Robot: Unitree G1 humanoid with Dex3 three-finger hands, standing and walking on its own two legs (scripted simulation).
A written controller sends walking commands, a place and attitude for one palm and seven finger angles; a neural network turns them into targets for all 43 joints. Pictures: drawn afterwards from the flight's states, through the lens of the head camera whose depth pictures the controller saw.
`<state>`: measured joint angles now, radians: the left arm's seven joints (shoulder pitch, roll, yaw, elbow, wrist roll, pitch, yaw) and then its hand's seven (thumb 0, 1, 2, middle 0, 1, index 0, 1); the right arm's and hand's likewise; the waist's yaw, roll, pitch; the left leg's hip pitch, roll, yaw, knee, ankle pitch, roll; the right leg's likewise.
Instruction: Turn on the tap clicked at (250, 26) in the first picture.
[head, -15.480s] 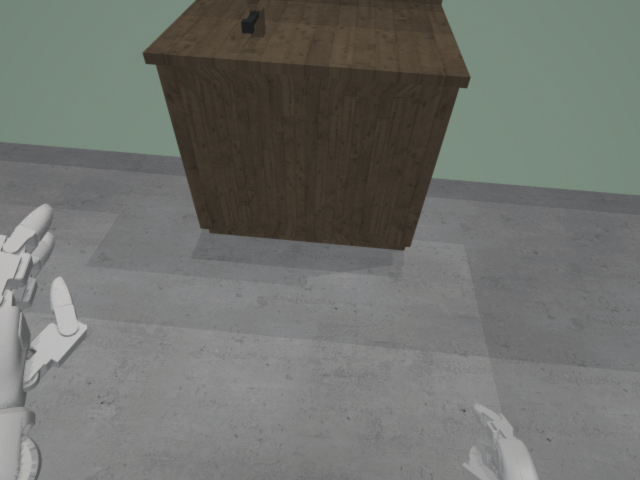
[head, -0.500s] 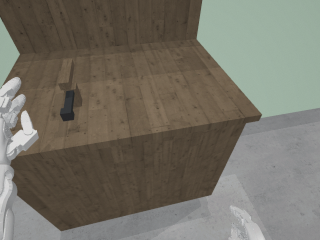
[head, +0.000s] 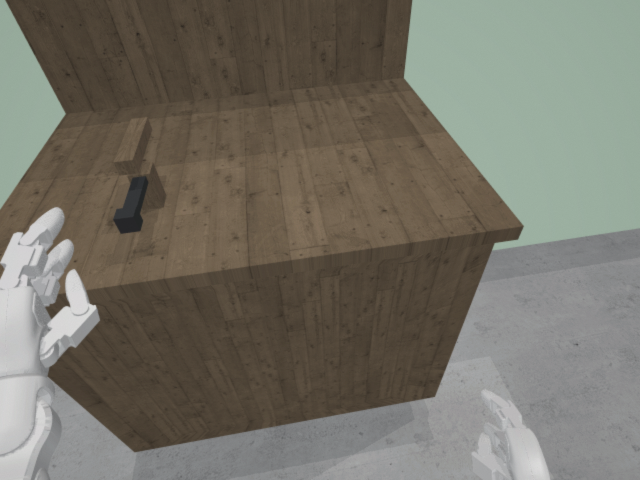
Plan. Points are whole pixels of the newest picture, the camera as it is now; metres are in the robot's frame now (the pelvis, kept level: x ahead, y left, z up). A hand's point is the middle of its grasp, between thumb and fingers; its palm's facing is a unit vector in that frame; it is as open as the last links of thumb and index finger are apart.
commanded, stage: turn the palm inward beside the body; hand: left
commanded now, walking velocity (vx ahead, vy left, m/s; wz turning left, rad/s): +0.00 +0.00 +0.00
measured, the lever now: (128, 220) +0.41 +0.35 +0.11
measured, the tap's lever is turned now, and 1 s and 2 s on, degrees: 0 0 0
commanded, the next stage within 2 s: reach beside the lever's end, fingers flat in 1.52 s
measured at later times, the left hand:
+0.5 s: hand (89, 320) +0.21 +0.27 +0.16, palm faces +0.47 -0.86 -0.19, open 7.4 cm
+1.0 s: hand (85, 349) +0.18 +0.26 +0.15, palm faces +0.48 -0.87 -0.11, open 7.4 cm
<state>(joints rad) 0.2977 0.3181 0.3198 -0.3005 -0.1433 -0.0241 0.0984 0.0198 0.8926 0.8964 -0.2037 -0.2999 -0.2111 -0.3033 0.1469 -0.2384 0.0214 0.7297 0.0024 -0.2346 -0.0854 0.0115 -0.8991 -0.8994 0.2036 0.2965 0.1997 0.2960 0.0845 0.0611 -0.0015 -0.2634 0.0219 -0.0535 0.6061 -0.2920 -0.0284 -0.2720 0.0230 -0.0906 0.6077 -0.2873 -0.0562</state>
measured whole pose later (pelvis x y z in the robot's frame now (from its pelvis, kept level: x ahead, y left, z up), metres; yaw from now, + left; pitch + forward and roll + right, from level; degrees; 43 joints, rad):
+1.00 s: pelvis +0.00 +0.02 +0.00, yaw +1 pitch -4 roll +0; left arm 0.47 0.20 0.23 -0.51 -0.21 0.11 0.15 0.02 0.90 0.90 -0.20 -0.30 -0.21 -0.30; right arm 0.17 -0.22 0.05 0.68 0.01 -0.29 -0.10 0.01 -0.90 -0.90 0.20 0.30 0.20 0.30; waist 0.11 0.06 -0.01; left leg -0.25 -0.01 -0.05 0.61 -0.30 -0.01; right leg -0.25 -0.01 -0.09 0.61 -0.29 -0.03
